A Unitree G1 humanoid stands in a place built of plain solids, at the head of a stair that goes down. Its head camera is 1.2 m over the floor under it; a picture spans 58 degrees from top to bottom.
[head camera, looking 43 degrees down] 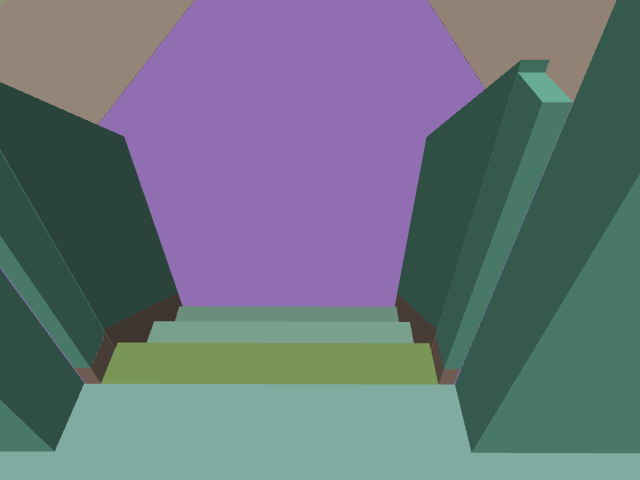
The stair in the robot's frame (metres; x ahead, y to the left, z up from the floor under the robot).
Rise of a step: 0.20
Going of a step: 0.23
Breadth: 1.01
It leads straight ahead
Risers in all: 3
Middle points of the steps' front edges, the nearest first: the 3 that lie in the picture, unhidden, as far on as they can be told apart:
0.80 0.15 0.00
1.03 0.15 -0.20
1.26 0.15 -0.40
